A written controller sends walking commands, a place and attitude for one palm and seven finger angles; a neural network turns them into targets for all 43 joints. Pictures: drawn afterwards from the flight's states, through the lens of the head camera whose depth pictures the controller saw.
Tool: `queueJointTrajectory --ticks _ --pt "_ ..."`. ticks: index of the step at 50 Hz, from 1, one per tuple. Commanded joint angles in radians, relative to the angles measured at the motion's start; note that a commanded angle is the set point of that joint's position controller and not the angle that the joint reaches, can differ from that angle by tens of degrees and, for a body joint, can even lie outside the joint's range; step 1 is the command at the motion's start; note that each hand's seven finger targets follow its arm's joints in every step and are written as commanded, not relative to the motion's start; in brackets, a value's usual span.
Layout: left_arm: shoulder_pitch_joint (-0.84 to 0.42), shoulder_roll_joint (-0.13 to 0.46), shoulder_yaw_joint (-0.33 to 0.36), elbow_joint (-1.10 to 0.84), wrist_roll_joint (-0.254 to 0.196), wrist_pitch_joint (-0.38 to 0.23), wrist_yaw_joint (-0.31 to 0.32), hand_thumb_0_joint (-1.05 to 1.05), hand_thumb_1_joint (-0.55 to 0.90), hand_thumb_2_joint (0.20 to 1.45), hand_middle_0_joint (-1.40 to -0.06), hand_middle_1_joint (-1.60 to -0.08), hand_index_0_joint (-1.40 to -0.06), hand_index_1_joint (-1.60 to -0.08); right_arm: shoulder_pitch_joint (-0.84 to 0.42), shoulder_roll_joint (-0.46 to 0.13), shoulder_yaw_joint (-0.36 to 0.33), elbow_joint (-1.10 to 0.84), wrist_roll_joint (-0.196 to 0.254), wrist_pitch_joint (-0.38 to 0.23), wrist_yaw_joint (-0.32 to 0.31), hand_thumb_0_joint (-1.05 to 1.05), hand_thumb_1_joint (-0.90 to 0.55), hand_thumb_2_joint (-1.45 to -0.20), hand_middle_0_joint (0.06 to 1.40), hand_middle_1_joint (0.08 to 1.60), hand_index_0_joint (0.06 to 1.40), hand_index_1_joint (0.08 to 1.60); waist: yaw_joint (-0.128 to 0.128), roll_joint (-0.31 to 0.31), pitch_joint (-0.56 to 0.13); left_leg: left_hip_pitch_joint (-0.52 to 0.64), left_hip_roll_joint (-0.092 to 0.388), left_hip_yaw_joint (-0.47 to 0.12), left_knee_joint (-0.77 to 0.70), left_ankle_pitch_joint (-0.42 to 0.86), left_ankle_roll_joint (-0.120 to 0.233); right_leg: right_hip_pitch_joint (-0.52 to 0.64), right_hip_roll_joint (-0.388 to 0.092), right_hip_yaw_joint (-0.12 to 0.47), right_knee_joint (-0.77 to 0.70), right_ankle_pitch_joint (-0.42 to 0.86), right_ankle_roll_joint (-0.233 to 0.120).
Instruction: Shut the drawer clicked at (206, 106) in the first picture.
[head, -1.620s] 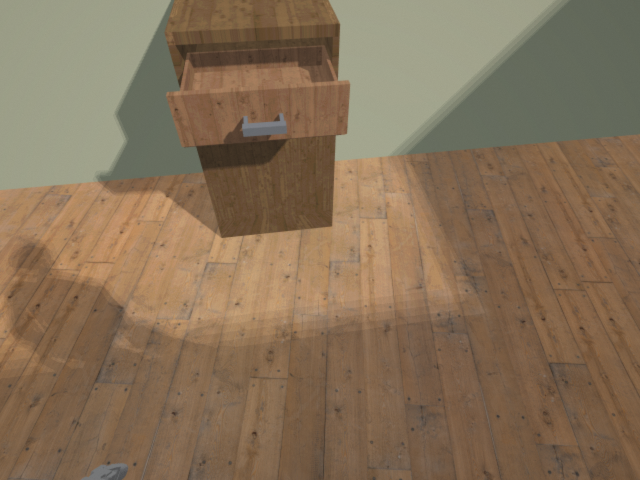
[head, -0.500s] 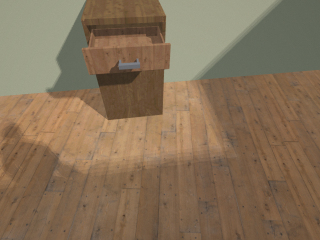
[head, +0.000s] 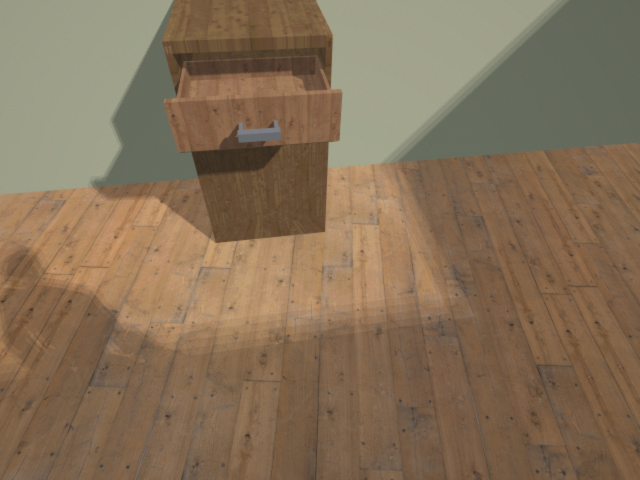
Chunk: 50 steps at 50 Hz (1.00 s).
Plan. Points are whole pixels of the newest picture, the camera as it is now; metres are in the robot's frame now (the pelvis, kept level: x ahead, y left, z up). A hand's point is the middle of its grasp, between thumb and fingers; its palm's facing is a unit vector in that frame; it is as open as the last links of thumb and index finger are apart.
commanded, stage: walk to a spot facing it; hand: left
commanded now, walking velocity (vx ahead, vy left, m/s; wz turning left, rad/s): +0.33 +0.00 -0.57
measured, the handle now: (259, 130) +0.90 +0.21 -0.05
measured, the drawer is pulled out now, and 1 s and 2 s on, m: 0.28 0.28 0.28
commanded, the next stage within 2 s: turn to face it in 0.94 s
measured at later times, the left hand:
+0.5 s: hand out of the picture +0.07 +0.13 -0.17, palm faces -0.10 -0.98 -0.16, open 7.4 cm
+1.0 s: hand (269, 303) +0.46 +0.13 -0.17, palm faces -0.36 -0.91 -0.20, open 7.4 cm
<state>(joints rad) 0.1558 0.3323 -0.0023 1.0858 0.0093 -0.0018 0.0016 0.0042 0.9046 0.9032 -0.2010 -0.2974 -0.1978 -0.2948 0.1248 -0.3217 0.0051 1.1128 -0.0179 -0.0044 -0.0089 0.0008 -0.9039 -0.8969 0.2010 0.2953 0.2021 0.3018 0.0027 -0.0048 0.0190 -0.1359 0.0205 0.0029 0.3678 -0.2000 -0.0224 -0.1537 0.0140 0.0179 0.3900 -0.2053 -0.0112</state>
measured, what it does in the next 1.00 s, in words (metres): walks ahead, turning right: left foot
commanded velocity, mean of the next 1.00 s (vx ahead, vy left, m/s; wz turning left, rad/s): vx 0.27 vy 0.00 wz -0.45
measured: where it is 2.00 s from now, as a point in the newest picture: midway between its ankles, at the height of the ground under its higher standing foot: (358, 444)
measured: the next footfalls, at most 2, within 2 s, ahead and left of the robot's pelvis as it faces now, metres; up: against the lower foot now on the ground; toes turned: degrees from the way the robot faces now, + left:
left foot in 0.72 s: +0.39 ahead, +0.06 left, +0.00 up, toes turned -10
right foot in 1.16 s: +0.40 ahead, -0.22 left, +0.00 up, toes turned -36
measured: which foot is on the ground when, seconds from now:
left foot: down 0.00-0.26, up 0.28-0.70, down 0.72-1.00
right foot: down 0.00-0.72, up 0.74-1.00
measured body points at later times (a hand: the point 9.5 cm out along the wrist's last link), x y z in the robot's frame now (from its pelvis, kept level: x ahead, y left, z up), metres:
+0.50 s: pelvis +0.12 -0.04 +0.00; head +0.13 -0.04 +0.45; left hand +0.08 +0.18 -0.15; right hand +0.12 -0.28 -0.16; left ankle +0.19 +0.09 -0.67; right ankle +0.03 -0.10 -0.75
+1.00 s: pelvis +0.31 -0.02 -0.01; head +0.32 -0.02 +0.44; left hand +0.48 +0.18 -0.15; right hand +0.24 -0.26 -0.15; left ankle +0.35 +0.06 -0.75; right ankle +0.33 -0.16 -0.68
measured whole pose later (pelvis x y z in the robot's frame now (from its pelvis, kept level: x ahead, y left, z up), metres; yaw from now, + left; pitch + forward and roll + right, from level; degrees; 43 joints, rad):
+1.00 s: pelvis +0.31 -0.02 -0.01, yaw -27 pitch -1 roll +1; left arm 0.22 0.21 0.11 0.93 0.03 0.02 -0.03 0.00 0.91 0.90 -0.19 -0.30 -0.19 -0.29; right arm 0.26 -0.18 -0.06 1.00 -0.03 -0.06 -0.03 -0.02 -0.94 -0.90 0.20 0.30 0.20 0.30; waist 0.02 -0.04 0.03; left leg -0.17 0.06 0.29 0.45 -0.25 0.03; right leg -0.61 -0.09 -0.07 1.00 -0.22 0.00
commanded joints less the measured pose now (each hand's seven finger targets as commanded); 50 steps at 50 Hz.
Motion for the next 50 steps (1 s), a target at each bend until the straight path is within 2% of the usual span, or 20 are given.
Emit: queueJointTrajectory --ticks 1,5,8,10,12,13,14,16,18,21,26,30,33,34,35,36,37,39,43,50 --pt "0.053 0.100 0.028 -0.050 0.009 0.014 -0.005 0.000 0.900 0.900 -0.200 -0.300 -0.200 -0.300 0.058 -0.104 -0.027 -0.047 -0.006 -0.001 0.001 0.000 -0.900 -0.900 0.200 0.300 0.200 0.300 -0.001 0.002 0.058 -0.042 0.093 -0.039 -0.021 -0.302 0.036 -0.143 -0.083 0.150 -0.068 -0.309 -0.031" --pt "0.092 0.065 0.050 -0.109 0.014 0.009 -0.022 0.000 0.900 0.900 -0.200 -0.300 -0.200 -0.300 0.123 -0.135 -0.059 -0.085 -0.005 -0.011 -0.003 0.000 -0.900 -0.900 0.200 0.300 0.200 0.300 -0.014 0.075 0.120 -0.028 0.178 -0.135 -0.051 -0.456 0.100 -0.303 -0.010 0.121 0.107 -0.351 -0.046" --pt "0.066 -0.003 0.058 -0.155 0.012 -0.008 -0.034 0.000 0.900 0.900 -0.200 -0.300 -0.200 -0.300 0.174 -0.155 -0.085 -0.098 -0.002 -0.034 -0.006 0.000 -0.900 -0.900 0.200 0.300 0.200 0.300 -0.033 0.201 0.094 0.043 0.341 -0.237 -0.145 -0.353 0.196 -0.384 -0.010 -0.036 0.379 -0.257 -0.013" --pt "0.072 -0.024 0.065 -0.162 0.013 -0.020 -0.040 0.000 0.900 0.900 -0.200 -0.300 -0.200 -0.300 0.171 -0.123 -0.081 -0.099 -0.006 -0.043 -0.007 0.000 -0.900 -0.900 0.200 0.300 0.200 0.300 -0.015 0.153 0.098 0.010 0.334 -0.147 -0.078 -0.172 0.185 -0.318 -0.044 -0.054 0.325 -0.269 -0.010" --pt "0.278 -0.030 0.075 -0.091 0.018 -0.032 -0.038 0.000 0.900 0.900 -0.200 -0.300 -0.200 -0.300 0.113 -0.083 -0.073 -0.108 -0.005 -0.043 -0.006 0.000 -0.900 -0.900 0.200 0.300 0.200 0.300 0.086 0.036 0.027 -0.164 0.213 0.045 0.234 -0.081 0.094 0.026 -0.021 -0.066 0.100 -0.104 -0.029" --pt "0.427 0.088 0.103 -0.047 0.026 -0.050 -0.021 0.000 0.900 0.900 -0.200 -0.300 -0.200 -0.300 0.090 -0.002 -0.058 -0.151 0.009 -0.047 0.002 0.000 -0.900 -0.900 0.200 0.300 0.200 0.300 0.135 -0.316 -0.015 -0.467 0.070 0.184 0.606 -0.234 0.021 0.251 -0.264 0.358 -0.082 -0.155 -0.119" --pt "0.509 0.120 0.102 -0.026 0.002 -0.055 -0.001 0.000 0.900 0.900 -0.200 -0.300 -0.200 -0.300 0.001 -0.002 -0.053 -0.201 0.002 -0.055 0.007 0.000 -0.900 -0.900 0.200 0.300 0.200 0.300 0.150 -0.313 0.017 -0.601 0.035 0.107 0.759 -0.370 0.015 0.258 -0.386 0.595 -0.173 0.012 -0.196" --pt "0.444 0.053 0.083 -0.029 0.008 -0.056 0.010 0.000 0.900 0.900 -0.200 -0.300 -0.200 -0.300 -0.049 0.014 -0.060 -0.193 0.000 -0.056 0.006 0.000 -0.900 -0.900 0.200 0.300 0.200 0.300 0.108 -0.087 0.098 -0.632 0.098 0.023 0.842 -0.252 0.015 0.155 -0.364 0.523 -0.156 0.040 -0.250" --pt "0.374 0.001 0.071 -0.047 0.015 -0.064 0.015 0.000 0.900 0.900 -0.200 -0.300 -0.200 -0.300 -0.002 0.041 -0.064 -0.167 -0.008 -0.047 0.012 0.000 -0.900 -0.900 0.200 0.300 0.200 0.300 0.052 -0.030 0.091 -0.587 0.115 0.027 0.802 -0.158 -0.003 0.096 -0.312 0.388 -0.160 0.085 -0.225" --pt "0.362 -0.026 0.068 -0.039 0.015 -0.075 0.017 0.000 0.900 0.900 -0.200 -0.300 -0.200 -0.300 0.038 0.075 -0.070 -0.154 -0.005 -0.032 0.021 0.000 -0.900 -0.900 0.200 0.300 0.200 0.300 0.021 -0.069 0.065 -0.542 0.107 0.053 0.725 -0.066 -0.018 0.061 -0.250 0.262 -0.177 0.149 -0.197" --pt "0.401 -0.045 0.067 -0.007 0.015 -0.081 0.025 0.000 0.900 0.900 -0.200 -0.300 -0.200 -0.300 -0.053 0.107 -0.069 -0.200 0.000 -0.036 0.035 0.000 -0.900 -0.900 0.200 0.300 0.200 0.300 0.038 -0.096 0.092 -0.555 0.085 0.086 0.563 0.022 -0.011 0.107 -0.206 0.198 -0.179 0.277 -0.176" --pt "0.376 -0.037 0.075 -0.009 0.019 -0.074 0.030 0.000 0.900 0.900 -0.200 -0.300 -0.200 -0.300 -0.092 0.114 -0.068 -0.227 0.006 -0.049 0.038 0.000 -0.900 -0.900 0.200 0.300 0.200 0.300 0.040 -0.120 0.109 -0.371 0.059 0.094 0.379 0.018 0.021 0.043 -0.206 0.183 -0.153 0.312 -0.154" --pt "0.332 -0.022 0.088 -0.021 0.013 -0.072 0.027 0.000 0.900 0.900 -0.200 -0.300 -0.200 -0.300 0.124 0.071 -0.081 -0.168 -0.002 -0.064 0.013 0.000 -0.900 -0.900 0.200 0.300 0.200 0.300 -0.061 -0.078 0.008 -0.038 -0.010 0.122 0.198 0.043 0.048 0.003 -0.144 0.136 0.120 0.528 -0.123" --pt "0.343 -0.047 0.090 -0.027 0.009 -0.071 0.022 0.000 0.900 0.900 -0.200 -0.300 -0.200 -0.300 0.287 0.010 -0.094 -0.124 -0.007 -0.068 -0.002 0.000 -0.900 -0.900 0.200 0.300 0.200 0.300 -0.114 -0.010 -0.095 0.207 0.066 0.041 0.176 0.052 0.069 -0.114 -0.099 0.121 0.331 0.389 -0.103" --pt "0.399 -0.106 0.093 -0.049 -0.005 -0.063 0.010 0.000 0.900 0.900 -0.200 -0.300 -0.200 -0.300 0.391 -0.105 -0.118 -0.109 -0.024 -0.072 -0.013 0.000 -0.900 -0.900 0.200 0.300 0.200 0.300 -0.118 0.268 -0.201 0.384 0.373 -0.351 0.073 -0.003 0.167 -0.338 0.043 -0.002 0.679 -0.123 -0.055" --pt "0.348 -0.108 0.086 -0.081 0.000 -0.071 0.004 0.000 0.900 0.900 -0.200 -0.300 -0.200 -0.300 0.407 -0.116 -0.111 -0.114 -0.009 -0.064 -0.013 0.000 -0.900 -0.900 0.200 0.300 0.200 0.300 -0.108 0.259 -0.178 0.300 0.489 -0.538 -0.089 -0.075 0.240 -0.428 0.054 0.017 0.897 -0.355 -0.056" --pt "0.301 -0.101 0.087 -0.094 0.006 -0.062 0.002 0.000 0.900 0.900 -0.200 -0.300 -0.200 -0.300 0.303 -0.066 -0.100 -0.132 0.000 -0.065 -0.013 0.000 -0.900 -0.900 0.200 0.300 0.200 0.300 -0.078 0.164 -0.098 0.141 0.478 -0.471 -0.150 -0.279 0.236 -0.470 -0.004 0.025 0.985 -0.303 -0.060" --pt "0.250 -0.110 0.092 -0.101 0.016 -0.038 -0.017 0.000 0.900 0.900 -0.200 -0.300 -0.200 -0.300 0.154 0.041 -0.074 -0.167 -0.002 -0.072 -0.019 0.000 -0.900 -0.900 0.200 0.300 0.200 0.300 -0.015 0.181 0.051 -0.085 0.415 -0.327 -0.197 -0.368 0.205 -0.497 -0.087 0.020 0.997 -0.169 -0.044" --pt "0.265 -0.148 0.093 -0.115 0.023 0.011 -0.035 0.000 0.900 0.900 -0.200 -0.300 -0.200 -0.300 0.125 0.066 -0.069 -0.163 -0.003 -0.091 -0.020 0.000 -0.900 -0.900 0.200 0.300 0.200 0.300 0.048 0.112 0.024 -0.172 0.324 0.008 -0.173 -0.034 0.174 -0.427 -0.126 -0.013 0.835 -0.064 -0.008" --pt "0.069 -0.132 0.092 -0.214 0.018 0.028 -0.043 0.000 0.900 0.900 -0.200 -0.300 -0.200 -0.300 0.180 0.003 -0.087 -0.175 -0.007 -0.070 -0.012 0.000 -0.900 -0.900 0.200 0.300 0.200 0.300 0.000 0.108 0.028 -0.048 0.330 0.191 -0.092 0.281 0.177 -0.400 -0.119 -0.087 0.468 0.005 0.030"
